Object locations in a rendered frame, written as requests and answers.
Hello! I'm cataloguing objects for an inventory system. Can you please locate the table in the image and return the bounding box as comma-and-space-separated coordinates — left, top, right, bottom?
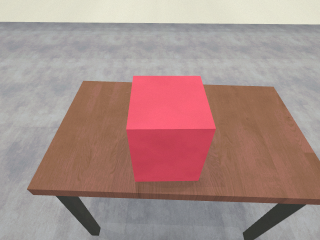
27, 81, 320, 240

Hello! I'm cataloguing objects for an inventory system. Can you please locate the carton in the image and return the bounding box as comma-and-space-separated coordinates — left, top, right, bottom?
126, 75, 216, 182

